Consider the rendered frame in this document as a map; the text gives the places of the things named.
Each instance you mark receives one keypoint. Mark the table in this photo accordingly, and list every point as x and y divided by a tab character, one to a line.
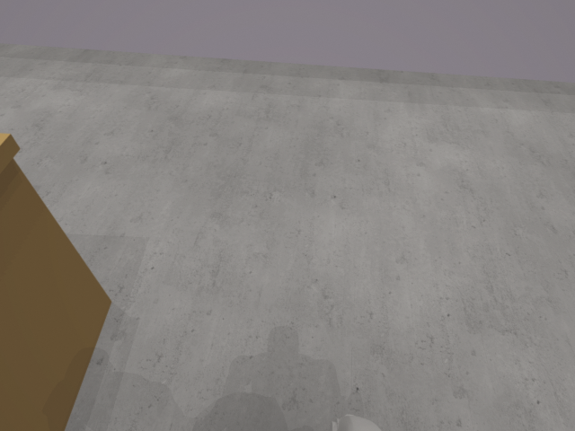
52	308

